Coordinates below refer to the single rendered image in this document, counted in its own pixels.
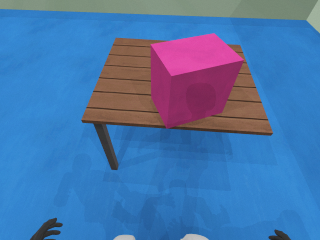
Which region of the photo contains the robot left hand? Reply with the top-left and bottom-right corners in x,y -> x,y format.
30,218 -> 63,240

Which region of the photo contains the robot right hand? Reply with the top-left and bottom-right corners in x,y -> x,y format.
268,229 -> 291,240

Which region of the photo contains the carton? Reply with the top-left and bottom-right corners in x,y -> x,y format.
150,33 -> 244,129

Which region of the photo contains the table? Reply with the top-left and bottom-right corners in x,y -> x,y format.
81,37 -> 273,170

